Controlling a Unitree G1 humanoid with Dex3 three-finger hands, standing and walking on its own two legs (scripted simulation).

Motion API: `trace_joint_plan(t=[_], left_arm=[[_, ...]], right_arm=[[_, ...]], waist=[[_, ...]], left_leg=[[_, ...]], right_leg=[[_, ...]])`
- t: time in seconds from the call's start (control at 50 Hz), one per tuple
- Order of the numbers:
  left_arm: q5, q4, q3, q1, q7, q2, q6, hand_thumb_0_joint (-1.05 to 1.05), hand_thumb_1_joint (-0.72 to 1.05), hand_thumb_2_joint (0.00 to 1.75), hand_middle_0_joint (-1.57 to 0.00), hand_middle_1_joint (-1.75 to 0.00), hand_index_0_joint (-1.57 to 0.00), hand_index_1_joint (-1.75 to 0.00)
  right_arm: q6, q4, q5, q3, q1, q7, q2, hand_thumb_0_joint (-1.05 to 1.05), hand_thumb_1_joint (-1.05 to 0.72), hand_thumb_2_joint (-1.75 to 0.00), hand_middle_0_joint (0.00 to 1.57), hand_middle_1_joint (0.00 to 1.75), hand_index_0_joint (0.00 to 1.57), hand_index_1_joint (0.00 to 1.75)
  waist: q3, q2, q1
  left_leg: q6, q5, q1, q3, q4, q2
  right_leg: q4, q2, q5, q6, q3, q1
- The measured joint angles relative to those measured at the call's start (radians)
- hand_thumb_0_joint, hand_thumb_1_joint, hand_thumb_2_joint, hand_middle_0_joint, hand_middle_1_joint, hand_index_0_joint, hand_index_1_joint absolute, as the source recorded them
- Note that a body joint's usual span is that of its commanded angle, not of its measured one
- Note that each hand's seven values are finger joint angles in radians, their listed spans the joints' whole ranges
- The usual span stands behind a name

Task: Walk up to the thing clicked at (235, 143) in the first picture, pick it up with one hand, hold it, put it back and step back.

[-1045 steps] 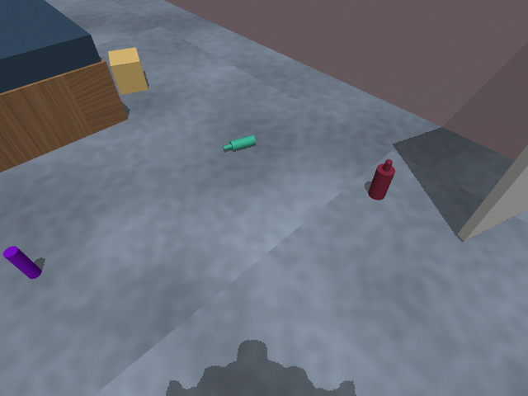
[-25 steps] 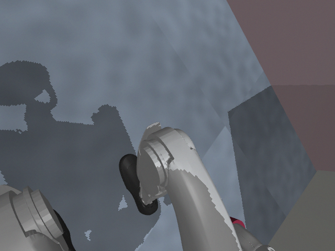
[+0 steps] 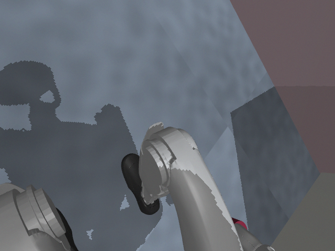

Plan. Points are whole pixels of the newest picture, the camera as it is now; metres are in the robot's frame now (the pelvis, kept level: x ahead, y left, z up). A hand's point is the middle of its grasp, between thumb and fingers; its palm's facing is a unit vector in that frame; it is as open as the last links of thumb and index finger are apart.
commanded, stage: settle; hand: left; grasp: from above
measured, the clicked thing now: out of the picture +0.49 +0.35 -0.28
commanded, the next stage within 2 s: lift in 0.66 s
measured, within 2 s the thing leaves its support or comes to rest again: neither
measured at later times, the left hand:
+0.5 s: hand out of the picture +0.49 +0.32 -0.17, palm faces -0.44 -0.10 -0.89, open 8.8 cm
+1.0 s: hand out of the picture +0.48 +0.32 -0.10, palm faces -0.46 -0.11 -0.88, open 8.8 cm
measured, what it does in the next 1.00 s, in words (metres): stands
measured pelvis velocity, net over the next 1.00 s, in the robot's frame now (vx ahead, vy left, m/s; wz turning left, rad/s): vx -0.01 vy -0.01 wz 0.12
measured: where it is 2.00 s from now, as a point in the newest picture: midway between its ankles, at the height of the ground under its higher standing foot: (108, 221)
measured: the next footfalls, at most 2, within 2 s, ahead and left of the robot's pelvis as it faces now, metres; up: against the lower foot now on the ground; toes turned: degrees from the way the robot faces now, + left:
none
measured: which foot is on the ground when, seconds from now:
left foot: down 0.00-1.00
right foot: down 0.00-1.00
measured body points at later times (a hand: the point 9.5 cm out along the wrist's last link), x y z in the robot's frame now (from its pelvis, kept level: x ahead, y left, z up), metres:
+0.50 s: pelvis +0.00 +0.00 +0.01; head +0.26 +0.12 +0.36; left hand +0.51 +0.33 -0.12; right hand +0.07 -0.27 -0.05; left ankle +0.06 +0.12 -0.28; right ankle +0.13 -0.12 -0.28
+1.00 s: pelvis -0.01 -0.01 +0.03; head +0.23 +0.09 +0.40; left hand +0.50 +0.32 -0.05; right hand +0.05 -0.28 -0.05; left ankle +0.06 +0.12 -0.28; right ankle +0.13 -0.12 -0.28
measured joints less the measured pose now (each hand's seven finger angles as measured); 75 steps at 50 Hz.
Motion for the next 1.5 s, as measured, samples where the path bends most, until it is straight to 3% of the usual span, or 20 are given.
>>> trace_joint_plan(t=[0.08,0.14,0.2,0.34,0.42,0.64,0.82,0.98,1.22,1.5], left_arm=[[0.011,-0.092,0.026,0.031,-0.031,-0.02,0.004,0.0,0.2,0.26,-0.83,-0.37,-0.85,-0.33],[-0.002,-0.113,0.018,0.039,-0.037,-0.051,0.017,0.0,0.2,0.25,-0.83,-0.36,-0.85,-0.32],[-0.002,-0.158,0.038,0.068,-0.071,-0.079,0.037,0.0,0.2,0.26,-0.83,-0.35,-0.85,-0.31],[-0.027,-0.24,0.025,0.106,-0.155,-0.157,0.064,0.0,0.21,0.24,-0.84,-0.33,-0.86,-0.29],[-0.036,-0.303,-0.003,0.117,-0.215,-0.193,0.064,0.0,0.2,0.25,-0.85,-0.32,-0.87,-0.28],[-0.043,-0.322,-0.041,0.09,-0.272,-0.244,0.048,0.0,0.18,0.26,-0.86,-0.33,-0.88,-0.29],[-0.054,-0.318,-0.044,0.073,-0.302,-0.254,0.05,0.0,0.18,0.28,-0.85,-0.36,-0.87,-0.32],[-0.098,-0.415,-0.038,0.124,-0.369,-0.288,0.065,0.0,0.2,0.27,-0.82,-0.4,-0.84,-0.36],[-0.175,-0.629,-0.051,0.293,-0.469,-0.368,0.063,0.0,0.21,0.29,-0.78,-0.46,-0.8,-0.42],[-0.248,-0.824,-0.103,0.479,-0.491,-0.45,0.073,0.0,0.21,0.28,-0.78,-0.46,-0.8,-0.43]], right_arm=[[0.009,-0.003,0.009,-0.027,0.018,-0.002,0.009,0.0,-0.91,-0.9,0.2,0.3,0.21,0.3],[0.02,0.003,0.017,-0.044,0.029,0.01,0.01,0.0,-0.91,-0.9,0.2,0.3,0.21,0.3],[0.032,0.0,0.029,-0.072,0.041,0.012,0.011,0.0,-0.91,-0.9,0.21,0.3,0.21,0.3],[0.075,0.001,0.062,-0.136,0.057,0.02,0.011,0.0,-0.9,-0.9,0.21,0.3,0.21,0.3],[0.099,-0.006,0.079,-0.165,0.062,0.01,0.012,0.0,-0.91,-0.9,0.2,0.3,0.21,0.3],[0.165,-0.003,0.101,-0.198,0.034,-0.04,0.033,0.0,-0.9,-0.9,0.2,0.3,0.21,0.3],[0.194,0.002,0.111,-0.201,0.045,-0.075,0.044,0.0,-0.9,-0.9,0.21,0.3,0.21,0.3],[0.229,0.014,0.133,-0.232,0.079,-0.095,0.053,0.0,-0.91,-0.9,0.21,0.3,0.21,0.3],[0.278,0.026,0.188,-0.305,0.085,-0.13,0.063,0.0,-0.91,-0.9,0.21,0.3,0.21,0.3],[0.27,0.031,0.233,-0.354,0.003,-0.175,0.089,0.0,-0.91,-0.9,0.21,0.3,0.21,0.3]], waist=[[-0.016,0.011,0.015],[-0.044,0.025,0.025],[-0.072,0.05,0.036],[-0.135,0.094,0.071],[-0.153,0.108,0.094],[-0.197,0.127,0.117],[-0.21,0.141,0.121],[-0.232,0.16,0.146],[-0.313,0.191,0.225],[-0.377,0.19,0.313]], left_leg=[[-0.003,-0.002,-0.004,-0.002,-0.004,-0.001],[-0.003,-0.006,-0.006,0.003,-0.007,-0.002],[-0.003,-0.006,-0.014,0.006,-0.012,-0.005],[0.0,0.001,-0.013,0.037,-0.037,-0.01],[-0.002,0.013,-0.011,0.053,-0.055,-0.015],[-0.009,0.043,0.008,0.082,-0.103,-0.021],[-0.013,0.059,0.023,0.094,-0.134,-0.019],[-0.008,0.067,0.04,0.108,-0.169,-0.018],[0.005,0.074,0.134,0.148,-0.291,-0.021],[0.009,0.072,0.412,0.181,-0.518,-0.011]], right_leg=[[-0.003,-0.001,-0.002,-0.007,-0.002,-0.004],[-0.002,-0.004,-0.008,-0.008,0.001,-0.009],[-0.004,-0.007,-0.013,-0.015,0.003,-0.015],[-0.005,-0.02,-0.023,-0.021,0.026,-0.021],[-0.009,-0.027,-0.02,-0.025,0.039,-0.022],[-0.028,-0.039,-0.006,-0.028,0.063,-0.018],[-0.047,-0.04,0.007,-0.031,0.073,-0.012],[-0.076,-0.041,0.012,-0.03,0.084,0.002],[-0.175,-0.053,0.004,-0.032,0.112,0.089],[-0.384,-0.054,0.004,-0.02,0.133,0.347]])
